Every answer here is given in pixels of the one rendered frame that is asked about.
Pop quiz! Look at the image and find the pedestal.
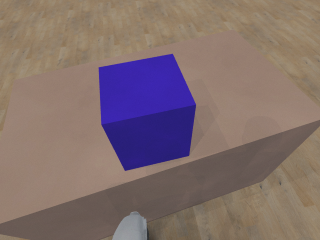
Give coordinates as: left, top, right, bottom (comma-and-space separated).
0, 29, 320, 240

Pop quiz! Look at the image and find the robot left thigh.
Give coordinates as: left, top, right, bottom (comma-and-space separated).
112, 214, 147, 240

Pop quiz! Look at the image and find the carton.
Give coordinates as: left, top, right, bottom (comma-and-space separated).
98, 54, 196, 171

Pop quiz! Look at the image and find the robot left shin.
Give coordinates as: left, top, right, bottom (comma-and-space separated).
130, 211, 140, 215

